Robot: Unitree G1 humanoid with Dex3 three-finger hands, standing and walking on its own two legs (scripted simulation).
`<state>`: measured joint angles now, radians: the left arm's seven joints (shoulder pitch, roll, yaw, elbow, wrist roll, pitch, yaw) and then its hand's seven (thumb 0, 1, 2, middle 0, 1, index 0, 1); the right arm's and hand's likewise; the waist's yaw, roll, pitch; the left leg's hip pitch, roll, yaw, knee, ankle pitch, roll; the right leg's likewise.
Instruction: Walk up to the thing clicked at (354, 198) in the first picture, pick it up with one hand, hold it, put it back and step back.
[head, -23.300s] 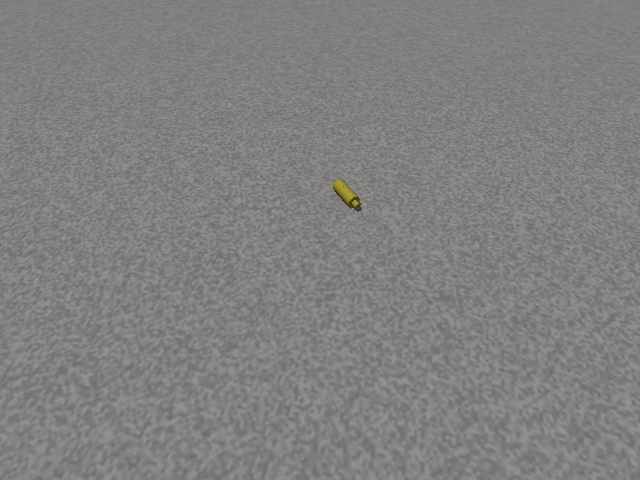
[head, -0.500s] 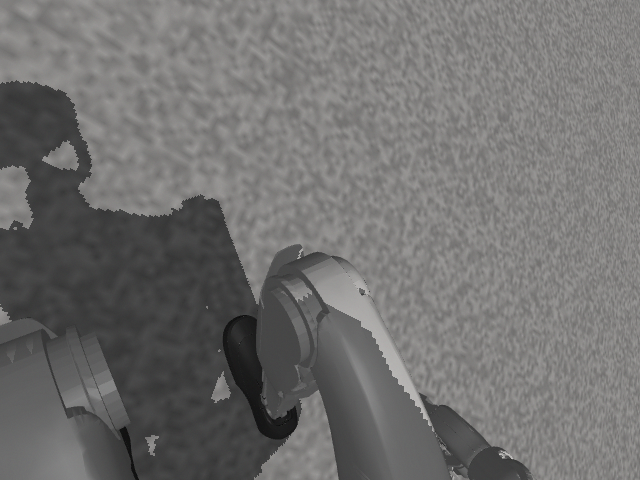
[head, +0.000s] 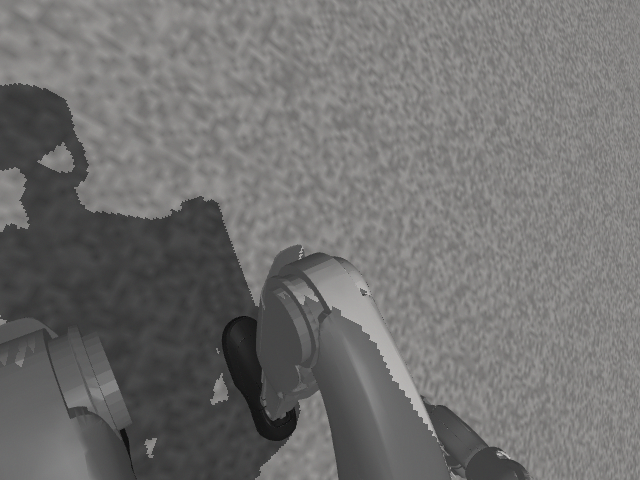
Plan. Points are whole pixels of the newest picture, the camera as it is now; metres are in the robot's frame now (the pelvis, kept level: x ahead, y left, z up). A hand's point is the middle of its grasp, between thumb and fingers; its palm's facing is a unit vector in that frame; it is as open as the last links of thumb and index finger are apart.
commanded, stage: close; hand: left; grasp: from above
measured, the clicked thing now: out of the picture +0.45 +0.39 -0.28
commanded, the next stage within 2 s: settle in 0.50 s
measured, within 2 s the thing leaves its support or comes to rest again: leaves its support in 0.98 s
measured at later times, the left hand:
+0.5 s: hand out of the picture +0.43 +0.40 -0.24, palm faces -0.45 -0.16 -0.88, open 8.7 cm
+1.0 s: hand out of the picture +0.43 +0.40 -0.23, palm faces -0.43 -0.16 -0.89, open 8.5 cm
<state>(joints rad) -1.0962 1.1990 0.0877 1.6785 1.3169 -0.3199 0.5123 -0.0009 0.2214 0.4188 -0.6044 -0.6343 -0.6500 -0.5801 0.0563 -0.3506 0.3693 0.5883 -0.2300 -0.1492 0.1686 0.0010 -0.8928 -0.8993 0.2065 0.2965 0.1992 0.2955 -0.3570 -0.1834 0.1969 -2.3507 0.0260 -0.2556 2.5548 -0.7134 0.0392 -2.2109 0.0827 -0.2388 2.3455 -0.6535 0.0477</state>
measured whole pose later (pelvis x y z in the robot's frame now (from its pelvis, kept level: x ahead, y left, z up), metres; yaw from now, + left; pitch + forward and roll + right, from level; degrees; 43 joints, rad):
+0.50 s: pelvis +0.00 +0.00 +0.00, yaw +0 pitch +27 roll -17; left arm -1.08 1.20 0.10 1.65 1.29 -0.32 0.48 0.01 0.27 0.22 -0.74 -0.43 -0.78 -0.38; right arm 0.06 -0.36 0.37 0.58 -0.23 -0.14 0.17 0.00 -0.89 -0.90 0.21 0.30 0.20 0.30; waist -0.36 -0.17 0.21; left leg -2.34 0.03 -0.26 2.55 -0.72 0.04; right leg -2.21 0.08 -0.24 2.34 -0.66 0.05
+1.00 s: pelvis +0.00 +0.00 +0.01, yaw +0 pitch +28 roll -17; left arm -1.01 1.14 0.15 1.50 1.31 -0.31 0.42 0.01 0.27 0.12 -0.85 -0.29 -0.90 -0.24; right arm 0.08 -0.35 0.34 0.57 -0.22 -0.11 0.17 0.00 -0.91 -0.90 0.21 0.30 0.20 0.30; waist -0.33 -0.16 0.17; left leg -2.35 0.02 -0.26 2.54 -0.72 0.03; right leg -2.21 0.07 -0.24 2.33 -0.66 0.04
